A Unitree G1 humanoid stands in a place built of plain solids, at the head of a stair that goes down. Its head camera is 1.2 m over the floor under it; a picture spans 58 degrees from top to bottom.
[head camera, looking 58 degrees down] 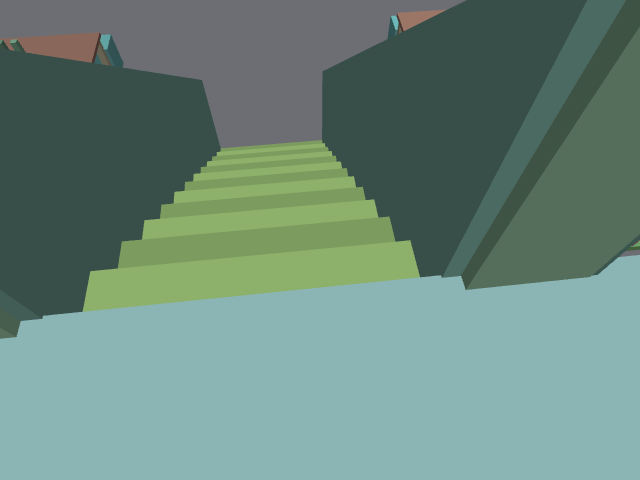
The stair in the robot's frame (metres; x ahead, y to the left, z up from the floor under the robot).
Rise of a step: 0.21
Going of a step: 0.26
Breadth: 1.20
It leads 6 degrees to the left of straight ahead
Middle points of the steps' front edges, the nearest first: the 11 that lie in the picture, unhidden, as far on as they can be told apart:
0.55 0.22 0.00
0.81 0.25 -0.21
1.07 0.28 -0.42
1.34 0.31 -0.64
1.60 0.34 -0.85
1.86 0.37 -1.06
2.12 0.40 -1.27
2.38 0.43 -1.48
2.64 0.45 -1.70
2.90 0.48 -1.91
3.16 0.51 -2.12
